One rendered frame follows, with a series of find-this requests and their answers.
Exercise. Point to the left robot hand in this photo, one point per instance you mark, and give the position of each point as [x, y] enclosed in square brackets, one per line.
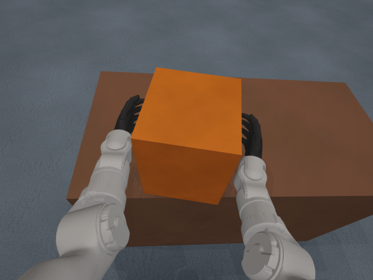
[127, 118]

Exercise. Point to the robot left upper arm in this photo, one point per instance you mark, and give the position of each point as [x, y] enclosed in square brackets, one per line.
[88, 241]

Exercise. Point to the pedestal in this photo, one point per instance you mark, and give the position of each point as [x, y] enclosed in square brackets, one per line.
[317, 144]

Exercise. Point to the robot right upper arm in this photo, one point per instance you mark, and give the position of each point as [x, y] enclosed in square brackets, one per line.
[268, 256]

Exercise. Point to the right robot hand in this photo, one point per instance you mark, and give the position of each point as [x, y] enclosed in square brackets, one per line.
[253, 143]

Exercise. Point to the robot left forearm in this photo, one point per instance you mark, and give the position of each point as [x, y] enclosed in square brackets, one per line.
[110, 175]

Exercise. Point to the carton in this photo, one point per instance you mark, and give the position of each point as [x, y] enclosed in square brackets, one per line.
[187, 139]

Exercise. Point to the robot right forearm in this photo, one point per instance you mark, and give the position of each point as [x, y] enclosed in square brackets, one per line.
[255, 207]

